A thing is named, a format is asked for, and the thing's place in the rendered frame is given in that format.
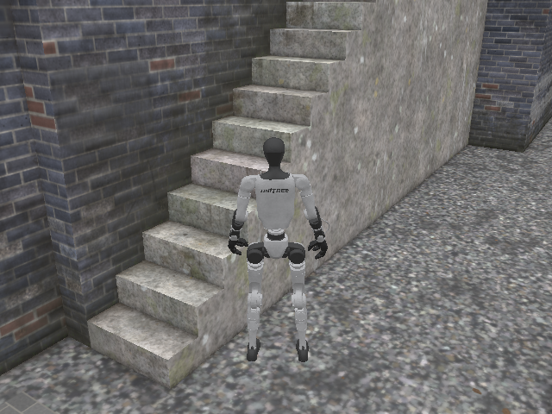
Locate stairs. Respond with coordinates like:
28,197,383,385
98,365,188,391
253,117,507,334
87,0,488,389

